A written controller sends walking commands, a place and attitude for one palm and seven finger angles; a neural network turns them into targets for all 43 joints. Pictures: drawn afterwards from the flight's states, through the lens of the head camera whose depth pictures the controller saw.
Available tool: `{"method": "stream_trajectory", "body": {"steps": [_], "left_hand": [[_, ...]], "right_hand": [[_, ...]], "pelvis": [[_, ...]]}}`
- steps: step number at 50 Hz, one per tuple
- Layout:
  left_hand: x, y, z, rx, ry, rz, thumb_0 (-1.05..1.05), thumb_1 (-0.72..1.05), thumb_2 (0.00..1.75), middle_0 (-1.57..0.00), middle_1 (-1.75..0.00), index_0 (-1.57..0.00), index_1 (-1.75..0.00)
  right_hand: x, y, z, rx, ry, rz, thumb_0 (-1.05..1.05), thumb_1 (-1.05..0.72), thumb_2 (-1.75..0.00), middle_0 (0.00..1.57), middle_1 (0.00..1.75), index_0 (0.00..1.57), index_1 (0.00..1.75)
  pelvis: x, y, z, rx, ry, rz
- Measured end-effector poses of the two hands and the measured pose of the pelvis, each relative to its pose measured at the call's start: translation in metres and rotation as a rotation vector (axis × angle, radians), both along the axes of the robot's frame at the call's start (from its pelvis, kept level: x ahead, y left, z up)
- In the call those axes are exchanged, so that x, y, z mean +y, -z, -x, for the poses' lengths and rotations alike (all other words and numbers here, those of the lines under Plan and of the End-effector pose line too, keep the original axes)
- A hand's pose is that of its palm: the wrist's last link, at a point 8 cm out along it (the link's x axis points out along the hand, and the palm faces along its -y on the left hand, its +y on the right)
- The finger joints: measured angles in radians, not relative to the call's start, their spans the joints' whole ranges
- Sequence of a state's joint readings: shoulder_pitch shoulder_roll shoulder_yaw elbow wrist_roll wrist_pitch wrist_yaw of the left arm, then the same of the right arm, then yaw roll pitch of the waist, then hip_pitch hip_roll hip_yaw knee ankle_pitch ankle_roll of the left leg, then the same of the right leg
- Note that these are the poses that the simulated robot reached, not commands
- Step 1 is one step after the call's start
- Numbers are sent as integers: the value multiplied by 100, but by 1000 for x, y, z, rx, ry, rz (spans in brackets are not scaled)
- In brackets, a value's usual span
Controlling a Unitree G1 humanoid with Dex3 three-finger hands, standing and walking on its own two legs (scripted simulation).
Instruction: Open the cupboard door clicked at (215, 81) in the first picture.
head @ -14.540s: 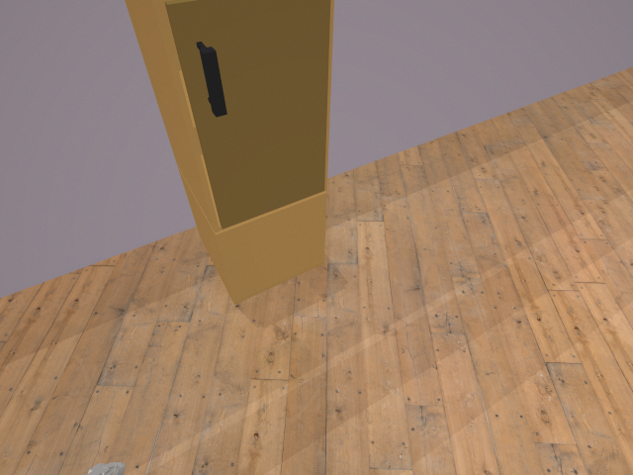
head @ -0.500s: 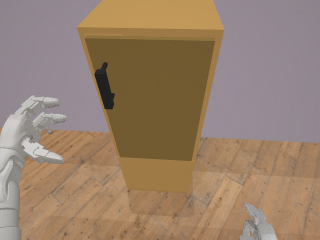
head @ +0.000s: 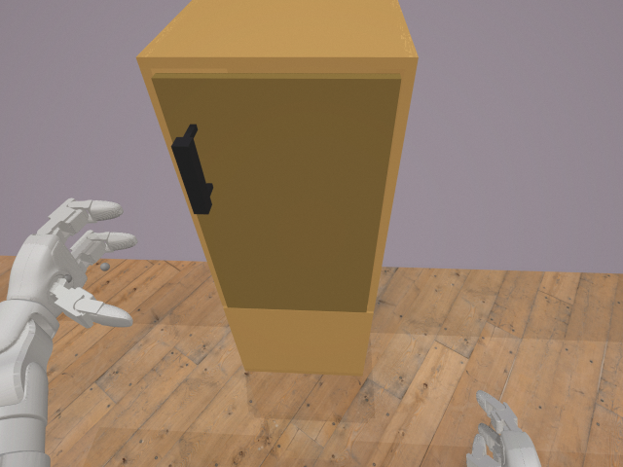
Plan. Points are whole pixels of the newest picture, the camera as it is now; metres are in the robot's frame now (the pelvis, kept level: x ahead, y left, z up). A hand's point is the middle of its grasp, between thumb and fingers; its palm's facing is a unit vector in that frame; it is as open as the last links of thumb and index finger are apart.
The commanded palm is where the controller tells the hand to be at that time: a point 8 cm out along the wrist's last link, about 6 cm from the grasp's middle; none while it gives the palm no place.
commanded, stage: move the hooked fingers beside the handle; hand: left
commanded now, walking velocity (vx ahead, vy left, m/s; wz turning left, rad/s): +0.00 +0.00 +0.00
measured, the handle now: (197, 169) +0.52 +0.23 +0.12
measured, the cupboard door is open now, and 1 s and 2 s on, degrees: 0 0 0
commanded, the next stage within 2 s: none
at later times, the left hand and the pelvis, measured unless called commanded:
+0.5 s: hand (124, 234) +0.35 +0.28 +0.14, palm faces +0.06 -1.00 -0.03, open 13.9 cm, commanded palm +0.32 +0.33 +0.13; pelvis +0.00 +0.01 +0.00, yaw -1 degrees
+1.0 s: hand (131, 210) +0.40 +0.29 +0.13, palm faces +0.07 -1.00 -0.01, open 13.9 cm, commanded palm +0.37 +0.34 +0.13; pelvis +0.00 +0.02 +0.00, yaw +0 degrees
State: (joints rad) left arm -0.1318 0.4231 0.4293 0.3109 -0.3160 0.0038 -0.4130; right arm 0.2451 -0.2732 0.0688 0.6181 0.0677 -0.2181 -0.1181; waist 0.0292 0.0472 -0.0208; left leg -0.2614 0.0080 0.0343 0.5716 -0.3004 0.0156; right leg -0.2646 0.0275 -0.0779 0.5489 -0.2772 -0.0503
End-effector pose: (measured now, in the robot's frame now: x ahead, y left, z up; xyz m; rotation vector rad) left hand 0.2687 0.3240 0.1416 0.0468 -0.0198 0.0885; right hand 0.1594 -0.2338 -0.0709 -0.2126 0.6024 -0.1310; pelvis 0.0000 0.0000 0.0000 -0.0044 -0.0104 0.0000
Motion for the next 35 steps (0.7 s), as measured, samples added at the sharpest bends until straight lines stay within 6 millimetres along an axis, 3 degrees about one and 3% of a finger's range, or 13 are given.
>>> {"method": "stream_trajectory", "body": {"steps": [6, 22, 35], "left_hand": [[5, 4, -3, 13, -12, 10, -1, -50, 30, -30, -120, -31, -120], [4, 4, -54, 16, 35, 18, -1, -50, 30, -30, -120, -30, -120], [14, 6, -70, 9, 15, 23, -1, -50, 30, -30, -120, -30, -120]], "right_hand": [[2, 1, 1, 9, -4, 8, 2, -90, -90, 21, 30, 20, 30], [-4, 10, 30, 102, 48, 33, 2, -90, -90, 21, 30, 21, 30], [-2, 16, 46, 178, 74, 42, 2, -90, -90, 21, 30, 20, 30]], "pelvis": [[1, 1, 3, 1, -8, 3], [10, 1, 0, 41, 3, 4], [16, 1, -5, 59, 8, 7]]}}
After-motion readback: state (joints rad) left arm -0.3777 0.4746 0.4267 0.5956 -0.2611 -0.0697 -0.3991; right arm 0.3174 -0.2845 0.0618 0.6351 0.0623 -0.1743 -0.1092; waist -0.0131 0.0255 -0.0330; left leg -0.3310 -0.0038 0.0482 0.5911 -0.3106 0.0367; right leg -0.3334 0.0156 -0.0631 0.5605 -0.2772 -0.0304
